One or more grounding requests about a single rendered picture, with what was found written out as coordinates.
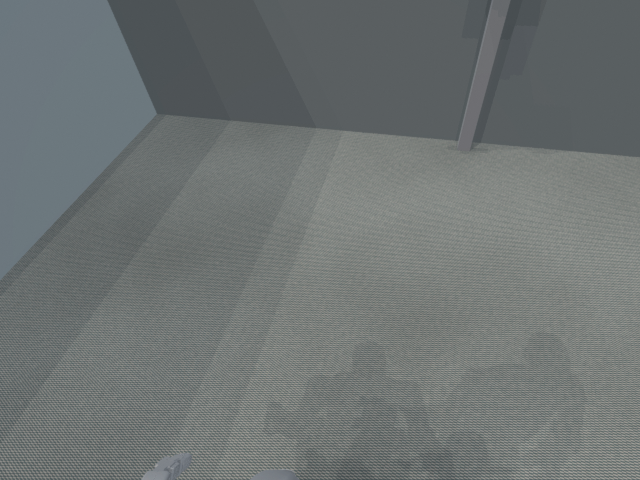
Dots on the left robot hand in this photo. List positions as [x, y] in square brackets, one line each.
[169, 468]

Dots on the panel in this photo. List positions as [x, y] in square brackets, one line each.
[493, 30]

